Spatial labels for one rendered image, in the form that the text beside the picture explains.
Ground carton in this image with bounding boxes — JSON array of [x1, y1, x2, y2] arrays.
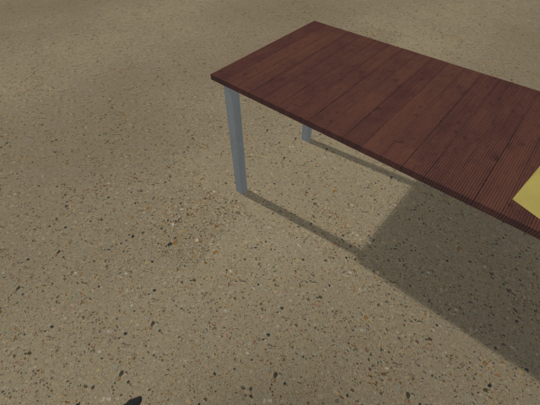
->
[[512, 166, 540, 219]]

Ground table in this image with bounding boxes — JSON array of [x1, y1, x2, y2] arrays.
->
[[210, 21, 540, 240]]

